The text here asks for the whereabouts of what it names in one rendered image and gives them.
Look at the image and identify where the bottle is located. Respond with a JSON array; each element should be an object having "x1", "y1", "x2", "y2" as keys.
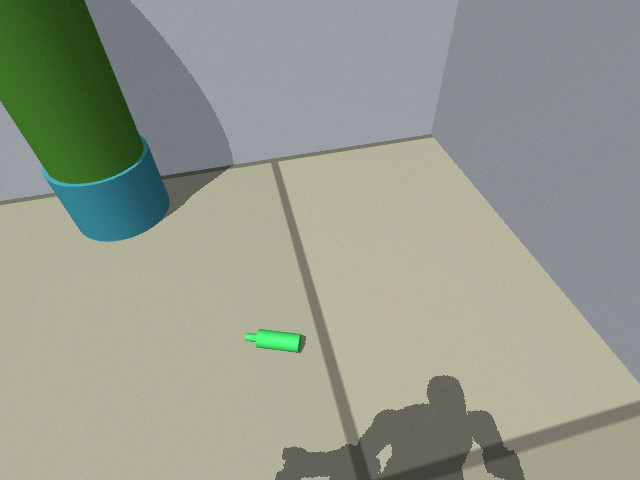
[{"x1": 245, "y1": 329, "x2": 302, "y2": 353}]

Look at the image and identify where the potted plant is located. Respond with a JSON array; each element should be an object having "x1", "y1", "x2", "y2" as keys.
[{"x1": 0, "y1": 0, "x2": 170, "y2": 242}]

